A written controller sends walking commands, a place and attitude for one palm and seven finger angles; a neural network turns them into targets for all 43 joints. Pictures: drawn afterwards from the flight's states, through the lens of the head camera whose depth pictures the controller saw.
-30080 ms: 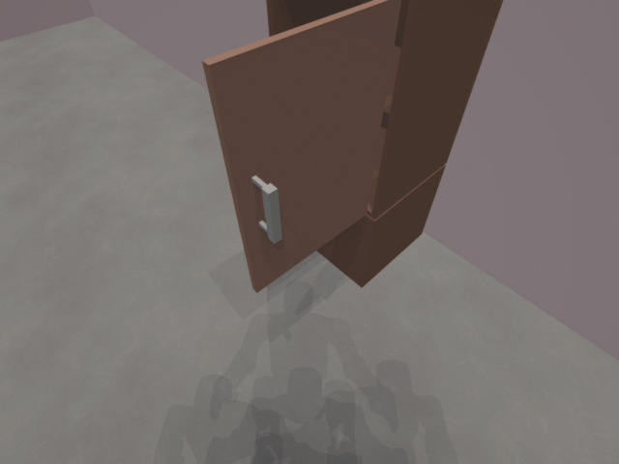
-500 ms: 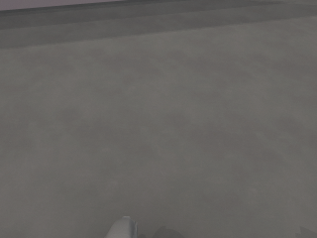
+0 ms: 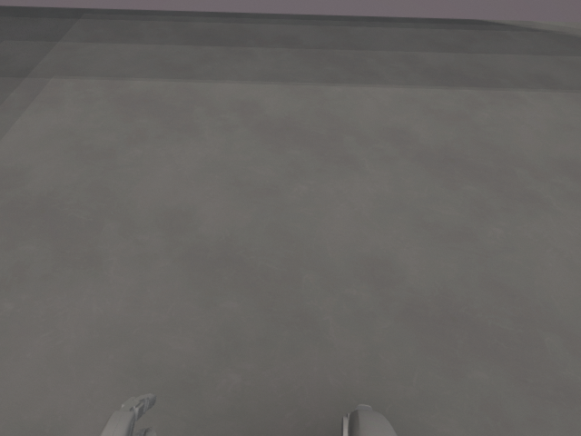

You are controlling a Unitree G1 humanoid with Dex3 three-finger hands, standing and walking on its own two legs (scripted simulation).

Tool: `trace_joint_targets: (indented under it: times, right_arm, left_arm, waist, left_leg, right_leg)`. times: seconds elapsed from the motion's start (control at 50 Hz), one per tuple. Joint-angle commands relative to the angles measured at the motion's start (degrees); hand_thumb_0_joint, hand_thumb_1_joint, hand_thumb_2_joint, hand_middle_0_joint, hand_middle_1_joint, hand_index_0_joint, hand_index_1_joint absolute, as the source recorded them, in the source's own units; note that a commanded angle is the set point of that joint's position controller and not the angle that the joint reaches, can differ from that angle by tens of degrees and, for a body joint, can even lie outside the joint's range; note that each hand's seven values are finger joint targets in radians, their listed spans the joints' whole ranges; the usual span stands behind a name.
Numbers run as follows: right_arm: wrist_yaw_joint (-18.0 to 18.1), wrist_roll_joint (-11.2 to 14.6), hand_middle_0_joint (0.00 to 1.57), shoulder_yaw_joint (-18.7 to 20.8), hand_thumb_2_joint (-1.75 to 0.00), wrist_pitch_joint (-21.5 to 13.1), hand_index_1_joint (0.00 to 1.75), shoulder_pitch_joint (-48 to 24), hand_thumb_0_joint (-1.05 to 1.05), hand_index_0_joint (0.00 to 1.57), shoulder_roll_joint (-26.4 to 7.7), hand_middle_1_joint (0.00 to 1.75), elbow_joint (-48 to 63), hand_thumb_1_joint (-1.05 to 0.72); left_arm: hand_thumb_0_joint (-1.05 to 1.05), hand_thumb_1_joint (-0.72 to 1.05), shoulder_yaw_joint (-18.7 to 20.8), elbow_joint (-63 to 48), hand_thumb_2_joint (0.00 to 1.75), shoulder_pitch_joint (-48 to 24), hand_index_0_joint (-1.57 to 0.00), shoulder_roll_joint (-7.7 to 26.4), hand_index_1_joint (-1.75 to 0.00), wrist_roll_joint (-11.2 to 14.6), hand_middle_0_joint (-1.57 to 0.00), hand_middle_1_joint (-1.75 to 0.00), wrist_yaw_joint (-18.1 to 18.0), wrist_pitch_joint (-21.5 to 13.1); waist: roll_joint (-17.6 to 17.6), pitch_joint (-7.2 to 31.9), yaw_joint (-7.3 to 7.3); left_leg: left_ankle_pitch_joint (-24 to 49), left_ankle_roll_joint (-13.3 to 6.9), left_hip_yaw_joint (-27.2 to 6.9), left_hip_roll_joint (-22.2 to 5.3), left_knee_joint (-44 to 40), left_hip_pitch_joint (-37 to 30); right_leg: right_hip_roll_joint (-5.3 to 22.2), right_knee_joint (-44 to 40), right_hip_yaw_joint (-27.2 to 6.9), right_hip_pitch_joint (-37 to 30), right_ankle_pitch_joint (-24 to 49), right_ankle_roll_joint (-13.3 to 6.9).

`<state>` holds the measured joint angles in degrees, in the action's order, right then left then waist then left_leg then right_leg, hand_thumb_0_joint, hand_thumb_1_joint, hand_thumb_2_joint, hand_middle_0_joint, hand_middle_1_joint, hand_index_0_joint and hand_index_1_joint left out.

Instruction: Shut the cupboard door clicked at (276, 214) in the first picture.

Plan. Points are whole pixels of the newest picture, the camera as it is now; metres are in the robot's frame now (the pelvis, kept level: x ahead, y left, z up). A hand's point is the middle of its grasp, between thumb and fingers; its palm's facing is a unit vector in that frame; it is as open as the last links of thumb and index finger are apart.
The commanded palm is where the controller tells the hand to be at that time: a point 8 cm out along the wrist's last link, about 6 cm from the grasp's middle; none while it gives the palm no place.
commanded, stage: turn to face it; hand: left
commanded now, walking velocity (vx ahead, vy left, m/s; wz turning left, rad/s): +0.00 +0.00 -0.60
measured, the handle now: out of the picture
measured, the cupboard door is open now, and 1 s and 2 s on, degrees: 67 67 67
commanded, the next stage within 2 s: none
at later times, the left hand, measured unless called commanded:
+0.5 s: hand (194, 421) +0.17 +0.16 -0.18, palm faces -0.09 -0.97 -0.22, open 7.3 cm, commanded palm none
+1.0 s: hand (249, 323) +0.32 +0.09 -0.16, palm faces -0.46 -0.84 -0.29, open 7.3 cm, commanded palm none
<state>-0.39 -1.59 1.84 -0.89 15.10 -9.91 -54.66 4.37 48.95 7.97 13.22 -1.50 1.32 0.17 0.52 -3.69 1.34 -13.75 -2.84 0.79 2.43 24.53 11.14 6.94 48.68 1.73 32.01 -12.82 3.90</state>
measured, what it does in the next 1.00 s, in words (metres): walks ahead, turning right: right foot, then left foot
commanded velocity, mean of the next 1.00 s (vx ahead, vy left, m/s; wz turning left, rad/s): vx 0.00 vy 0.00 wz -0.60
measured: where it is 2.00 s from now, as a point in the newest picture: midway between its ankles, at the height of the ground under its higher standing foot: outside the picture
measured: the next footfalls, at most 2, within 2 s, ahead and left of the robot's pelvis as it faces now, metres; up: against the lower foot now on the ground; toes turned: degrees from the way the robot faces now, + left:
right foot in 0.10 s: +0.16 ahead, -0.14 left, +0.00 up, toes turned -6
left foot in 0.54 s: +0.18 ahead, +0.09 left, +0.00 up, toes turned -11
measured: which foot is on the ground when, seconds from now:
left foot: down 0.00-0.12, up 0.14-0.52, down 0.54-0.92, up 0.94-1.00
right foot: up 0.00-0.08, down 0.10-0.54, up 0.56-0.90, down 0.92-1.00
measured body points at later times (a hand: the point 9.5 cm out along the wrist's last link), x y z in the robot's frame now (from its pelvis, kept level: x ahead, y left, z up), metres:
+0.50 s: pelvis +0.10 -0.03 +0.00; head +0.14 -0.02 +0.44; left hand +0.17 +0.21 -0.16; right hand +0.17 -0.28 -0.14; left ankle +0.13 +0.10 -0.73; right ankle +0.12 -0.14 -0.74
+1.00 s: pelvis +0.11 -0.04 -0.02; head +0.15 -0.08 +0.43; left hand +0.35 +0.13 -0.14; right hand +0.03 -0.31 -0.17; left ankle +0.13 +0.10 -0.69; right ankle +0.06 -0.14 -0.74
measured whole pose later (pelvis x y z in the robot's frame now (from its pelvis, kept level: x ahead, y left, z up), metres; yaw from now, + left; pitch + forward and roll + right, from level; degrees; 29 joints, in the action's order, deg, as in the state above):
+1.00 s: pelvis +0.11 -0.04 -0.02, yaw -29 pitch +0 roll -1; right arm 1.8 -0.8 3.6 3.8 11.5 -16.0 -53.0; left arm 3.7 49.0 7.8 13.9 -1.0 0.9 1.4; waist -3.3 -6.0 0.8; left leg -31.1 3.8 4.5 -6.7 58.9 22.5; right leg 0.2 36.1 3.5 17.0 -19.6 -1.3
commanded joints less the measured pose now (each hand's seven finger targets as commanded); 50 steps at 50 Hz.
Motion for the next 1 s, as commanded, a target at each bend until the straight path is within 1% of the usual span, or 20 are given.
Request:
trace_joint_targets:
  times: [0.0,0.06,0.1,0.12,0.16,0.24,0.4,0.46,0.48,0.5,0.52,0.54,0.6,0.68,0.8,0.86,0.88,0.9,0.92,0.98]
  right_arm:
    - [1.1,0.0,0.2,2.5,-0.9,-1.5,0.3,1.6,0.0,0.2,-9.1,0.3,1.9,-0.9]
    - [1.4,0.5,0.2,1.7,-0.9,-1.5,0.3,2.8,0.0,0.2,-6.7,0.3,-0.6,-0.9]
    - [0.9,0.8,0.2,1.3,-0.9,-1.5,0.3,6.9,0.0,0.2,-3.3,0.3,-0.3,-0.9]
    - [1.7,0.7,0.2,1.1,-0.9,-0.6,0.3,7.0,0.0,0.2,-4.3,0.3,-0.4,-0.9]
    - [2.0,1.1,0.2,1.2,-0.9,-0.1,0.3,2.6,0.0,0.2,-5.4,0.3,-0.6,-0.9]
    - [1.8,0.9,0.2,1.0,-0.9,1.5,0.3,0.3,0.0,0.2,-3.4,0.3,-0.4,-0.9]
    - [2.0,1.1,0.2,1.9,-0.9,1.9,0.3,-4.0,0.0,0.2,-4.6,0.3,4.2,-0.9]
    - [2.5,1.2,0.2,1.9,-0.9,1.2,0.3,-0.6,0.0,0.2,-5.9,0.3,3.9,-0.9]
    - [2.7,1.1,0.2,2.1,-0.9,0.5,0.3,1.2,0.0,0.2,-7.7,0.3,3.6,-0.9]
    - [2.8,0.5,0.2,2.8,-0.9,0.2,0.3,1.1,0.0,0.2,-12.0,0.3,4.3,-0.9]
    - [3.1,-0.1,0.2,3.3,-0.9,0.5,0.3,1.1,0.0,0.2,-15.5,0.3,5.8,-0.9]
    - [3.2,-0.4,0.2,3.1,-0.9,0.6,0.3,-0.5,0.0,0.2,-15.1,0.3,6.0,-0.9]
    - [3.4,-0.3,0.2,2.0,-0.9,0.6,0.3,-7.4,0.0,0.2,-12.3,0.3,8.2,-0.9]
    - [2.9,-0.3,0.2,2.5,-0.9,0.7,0.3,-3.8,0.0,0.2,-12.8,0.3,6.8,-0.9]
    - [2.1,-0.3,0.2,3.7,-0.9,1.1,0.3,-1.7,0.0,0.2,-14.7,0.3,5.8,-0.9]
    - [1.8,0.2,0.2,4.0,-0.9,1.3,0.3,-3.6,0.0,0.2,-15.5,0.3,6.5,-0.9]
    - [1.4,0.9,0.2,3.8,-0.9,1.3,0.3,-3.2,0.0,0.2,-13.3,0.3,7.3,-0.9]
    - [1.1,0.9,0.2,2.3,-0.9,1.3,0.3,-6.2,0.0,0.2,-8.3,0.3,10.4,-0.9]
    - [2.1,0.9,0.2,1.9,-0.9,2.2,0.3,-8.6,0.0,0.2,-9.8,0.3,11.3,-0.9]
    - [2.2,0.9,0.2,2.1,-0.9,2.1,0.3,-8.2,0.0,0.2,-10.6,0.3,9.5,-0.9]
  left_arm:
    - [0.0,0.9,-0.4,-2.4,0.9,2.3,-0.2,1.5,-0.3,-0.1,-0.2,-0.3,-0.4,-1.2]
    - [0.0,0.9,-0.3,1.5,0.9,9.8,-0.2,3.4,-0.3,-0.1,-0.2,-0.3,-1.0,-2.2]
    - [0.0,0.9,0.7,3.8,0.9,15.2,-0.2,9.8,-0.3,-0.3,-0.2,-0.3,-1.8,-2.8]
    - [0.0,0.9,0.8,4.0,0.9,15.0,-0.2,9.3,-0.3,0.4,-0.2,-0.3,-2.0,-3.2]
    - [0.0,0.9,0.6,3.6,0.9,9.4,-0.2,6.8,-0.3,0.5,-0.2,-0.3,-2.5,-2.4]
    - [0.0,0.9,1.1,3.3,0.9,6.7,-0.2,5.6,-0.3,0.4,-0.2,-0.3,-2.7,-1.5]
    - [0.0,0.9,2.7,2.1,0.9,5.4,-0.2,7.7,-0.3,-0.2,-0.2,-0.3,-2.2,0.3]
    - [0.0,0.9,2.9,0.9,0.9,3.0,-0.2,7.9,-0.3,0.3,-0.2,-0.3,-1.9,1.1]
    - [0.0,0.9,2.5,0.2,0.9,2.2,-0.2,6.5,-0.3,0.6,-0.2,-0.3,-1.8,1.3]
    - [0.0,0.9,1.9,-0.7,0.9,3.5,-0.2,3.7,-0.3,1.1,-0.2,-0.3,-1.3,1.4]
    - [0.0,0.9,1.7,-2.0,0.9,3.1,-0.2,3.4,-0.3,1.0,-0.2,-0.3,-0.8,1.4]
    - [0.0,0.9,2.0,-1.7,0.9,2.3,-0.2,5.4,-0.3,0.2,-0.2,-0.3,-0.6,2.1]
    - [0.0,0.9,2.6,-0.6,0.9,4.0,-0.2,5.1,-0.3,0.3,-0.2,-0.3,0.6,2.8]
    - [0.0,0.9,1.7,-2.1,0.9,1.6,-0.2,3.7,-0.3,0.5,-0.2,-0.3,0.9,3.4]
    - [0.0,0.9,1.1,-3.9,0.9,-1.1,-0.2,3.8,-0.3,0.2,-0.2,-0.3,1.1,2.7]
    - [0.0,0.9,1.6,-2.7,0.9,4.3,-0.2,5.8,-0.3,0.3,-0.2,-0.3,0.9,1.9]
    - [0.0,0.9,2.4,-1.4,0.9,9.0,-0.2,10.5,-0.3,-0.2,-0.2,-0.3,0.4,1.1]
    - [0.0,0.9,3.5,-0.4,0.9,12.2,-0.2,16.4,-0.3,-0.3,-0.2,-0.3,-0.6,0.4]
    - [0.0,0.9,3.5,-0.1,0.9,13.8,-0.2,16.9,-0.3,0.6,-0.2,-0.3,-1.4,0.8]
    - [0.0,0.9,2.4,-2.6,0.9,4.1,-0.2,11.9,-0.3,0.4,-0.2,-0.3,-2.2,1.2]
  waist:
    - [-6.2,2.7,-0.91]
    - [-1.0,4.9,-4.23]
    - [13.3,6.1,-4.35]
    - [16.7,8.4,-3.94]
    - [11.5,6.2,-3.0]
    - [5.2,8.2,-1.47]
    - [7.7,7.0,-1.92]
    - [7.1,7.4,0.28]
    - [3.2,7.7,1.3]
    - [-10.1,7.6,0.96]
    - [-16.2,6.1,1.22]
    - [-13.7,5.0,1.01]
    - [-9.3,2.3,-2.74]
    - [-10.6,3.4,-1.09]
    - [-13.4,3.7,0.61]
    - [-10.1,6.6,-3.03]
    - [0.8,10.7,-5.08]
    - [16.9,9.4,-6.77]
    - [11.9,8.9,-7.67]
    - [10.3,6.7,-3.3]
  left_leg:
    - [12.4,-7.3,-8.9,-14.1,-6.7,0.4]
    - [9.7,-2.0,-3.8,-10.2,3.5,4.0]
    - [-18.0,2.6,4.5,-0.2,21.9,15.5]
    - [-23.9,3.3,0.9,-2.6,29.2,15.3]
    - [-18.5,4.2,-1.3,-4.6,34.9,17.1]
    - [-11.1,5.8,0.1,-4.9,33.3,14.6]
    - [-9.6,5.7,-0.8,-3.6,18.2,10.5]
    - [-1.8,5.4,-0.7,-2.9,4.8,-0.6]
    - [-0.1,4.6,-2.6,-6.1,-2.2,-7.1]
    - [1.9,1.0,-13.7,-16.9,-7.3,-10.9]
    - [7.3,-5.5,-22.1,-28.3,-10.3,-8.4]
    - [8.7,-7.8,-20.9,-29.1,-10.4,-4.3]
    - [17.2,-6.2,-8.2,-22.9,-7.3,-0.6]
    - [23.5,-5.0,-0.5,-21.1,-4.9,-5.0]
    - [26.2,-3.7,3.2,-22.4,-0.4,-5.5]
    - [23.4,0.7,7.0,-20.3,9.9,-1.9]
    - [14.1,4.1,10.6,-16.4,20.9,6.8]
    - [-21.6,7.3,10.7,-6.9,35.1,23.6]
    - [-23.8,7.0,1.2,-7.6,42.1,25.6]
    - [-14.2,7.8,-2.2,-9.3,44.2,25.8]
  right_leg:
    - [-3.3,-9.9,2.2,-9.7,1.8,-0.9]
    - [-3.2,-22.3,-0.1,-26.7,9.8,-2.7]
    - [13.7,-28.3,-21.0,-35.7,27.0,-11.9]
    - [16.0,-30.9,-26.0,-33.9,32.1,-16.0]
    - [12.7,-30.4,-22.0,-30.8,35.7,-17.9]
    - [7.4,-29.8,-13.7,-25.7,35.1,-15.1]
    - [5.4,-30.3,-20.5,-20.5,15.8,-14.5]
    - [2.3,-27.4,-20.9,-13.6,9.1,-11.1]
    - [-0.9,-23.9,-18.4,-8.5,4.6,-8.8]
    - [-8.6,-14.8,-11.7,-1.0,-6.5,-5.7]
    - [-10.8,-2.1,-3.4,2.0,-20.9,-3.2]
    - [-8.7,7.9,-4.5,1.2,-20.8,-2.6]
    - [-5.7,16.8,-2.9,0.6,-14.6,-1.1]
    - [-4.8,8.6,0.3,-2.0,-11.4,-0.4]
    - [-6.6,-5.0,4.7,-9.3,-10.6,-1.9]
    - [-7.0,-21.0,5.0,-21.4,2.1,-3.7]
    - [1.0,-25.6,-4.4,-33.7,15.6,-6.7]
    - [14.8,-26.4,-22.5,-39.3,39.9,-13.5]
    - [16.8,-25.8,-23.1,-35.8,43.8,-17.7]
    - [10.0,-25.6,-17.0,-30.2,32.1,-16.3]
